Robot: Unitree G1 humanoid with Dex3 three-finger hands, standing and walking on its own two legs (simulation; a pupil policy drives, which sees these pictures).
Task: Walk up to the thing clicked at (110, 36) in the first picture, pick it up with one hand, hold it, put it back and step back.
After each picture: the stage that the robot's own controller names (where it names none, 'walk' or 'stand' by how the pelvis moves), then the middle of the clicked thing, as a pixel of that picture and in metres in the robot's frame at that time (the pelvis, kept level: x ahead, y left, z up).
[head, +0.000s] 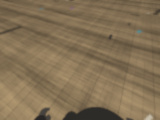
stand; (110, 37) +1.98 -0.52 -0.72
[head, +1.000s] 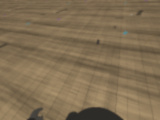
walk; (98, 42) +1.90 -0.07 -0.69
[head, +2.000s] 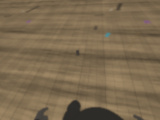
walk; (77, 52) +1.25 +0.34 -0.72
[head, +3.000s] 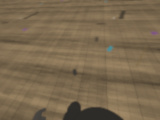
walk; (74, 72) +0.81 +0.31 -0.72
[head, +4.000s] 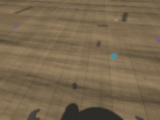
walk; (74, 86) +0.51 +0.20 -0.69
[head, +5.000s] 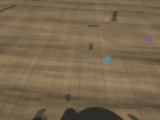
stand; (68, 97) +0.32 +0.23 -0.71
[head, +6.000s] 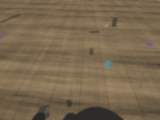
stand; (69, 103) +0.31 +0.22 -0.72
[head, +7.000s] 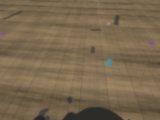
stand; (69, 100) +0.34 +0.22 -0.73
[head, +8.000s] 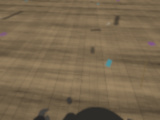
stand; (69, 100) +0.33 +0.22 -0.73
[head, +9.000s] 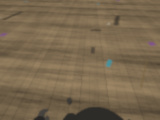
stand; (69, 101) +0.32 +0.22 -0.73
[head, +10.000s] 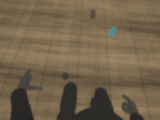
go down; (65, 76) +0.37 +0.23 -0.52
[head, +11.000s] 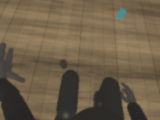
go down; (63, 64) +0.40 +0.26 -0.32
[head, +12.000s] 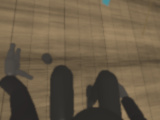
close in; (47, 59) +0.38 +0.30 -0.25
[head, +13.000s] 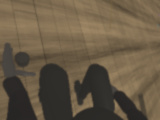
close; (22, 60) +0.37 +0.31 -0.21
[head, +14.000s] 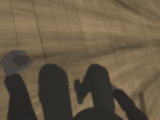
lift; (21, 60) +0.36 +0.32 -0.21
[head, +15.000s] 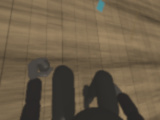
lift; (44, 67) +0.30 +0.29 -0.15
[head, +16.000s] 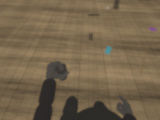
lift; (61, 72) +0.33 +0.19 +0.01
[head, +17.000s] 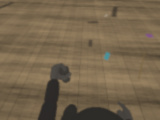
hold; (65, 74) +0.33 +0.17 -0.01
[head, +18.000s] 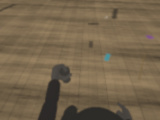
hold; (65, 75) +0.32 +0.17 -0.01
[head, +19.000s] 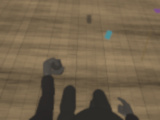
crouch; (58, 68) +0.36 +0.22 -0.08
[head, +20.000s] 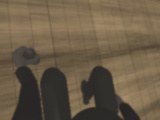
lower; (32, 57) +0.38 +0.30 -0.20
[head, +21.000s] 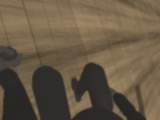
lower; (11, 57) +0.38 +0.33 -0.22
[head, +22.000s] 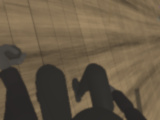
lower; (15, 56) +0.37 +0.33 -0.22
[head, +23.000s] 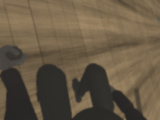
lower; (16, 57) +0.37 +0.33 -0.22
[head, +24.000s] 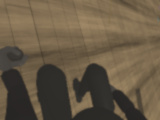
loosen; (17, 57) +0.37 +0.33 -0.22
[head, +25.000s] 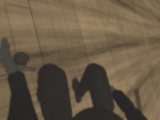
withdraw; (21, 60) +0.36 +0.31 -0.22
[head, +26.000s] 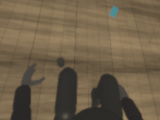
walk; (60, 62) +0.40 +0.26 -0.30
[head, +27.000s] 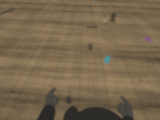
stand; (68, 100) +0.33 +0.20 -0.65
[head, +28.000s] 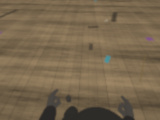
stand; (68, 98) +0.34 +0.22 -0.67
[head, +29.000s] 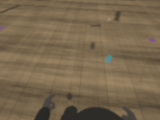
stand; (69, 96) +0.35 +0.21 -0.69
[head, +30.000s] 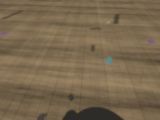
walk; (71, 97) +0.37 +0.21 -0.72
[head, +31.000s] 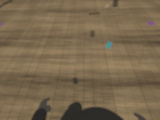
walk; (75, 80) +0.50 +0.20 -0.71
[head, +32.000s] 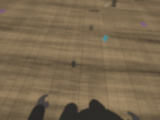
walk; (73, 64) +0.80 +0.20 -0.71
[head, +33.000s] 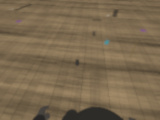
stand; (77, 62) +1.00 +0.22 -0.71
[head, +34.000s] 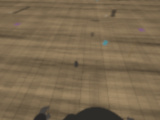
stand; (76, 64) +0.98 +0.23 -0.73
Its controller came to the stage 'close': yes
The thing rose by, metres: 0.71
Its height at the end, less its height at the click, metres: +0.00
